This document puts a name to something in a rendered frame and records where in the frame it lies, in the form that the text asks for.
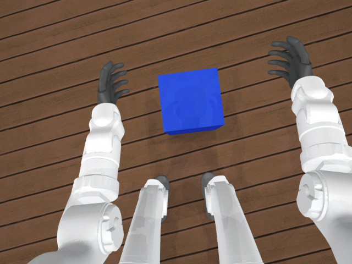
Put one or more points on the robot left forearm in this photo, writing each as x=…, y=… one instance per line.
x=97, y=181

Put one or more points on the right robot upper arm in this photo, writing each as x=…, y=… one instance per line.
x=326, y=198

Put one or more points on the right robot hand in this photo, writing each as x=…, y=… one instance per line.
x=298, y=65

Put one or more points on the carton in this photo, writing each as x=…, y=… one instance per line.
x=190, y=101

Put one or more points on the left robot hand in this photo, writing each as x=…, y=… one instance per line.
x=106, y=88

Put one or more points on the left robot foot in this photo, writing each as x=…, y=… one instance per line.
x=164, y=180

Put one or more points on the left robot upper arm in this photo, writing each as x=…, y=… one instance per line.
x=87, y=235

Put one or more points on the right robot shin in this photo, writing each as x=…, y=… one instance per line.
x=220, y=178

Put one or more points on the robot right forearm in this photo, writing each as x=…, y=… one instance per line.
x=321, y=133

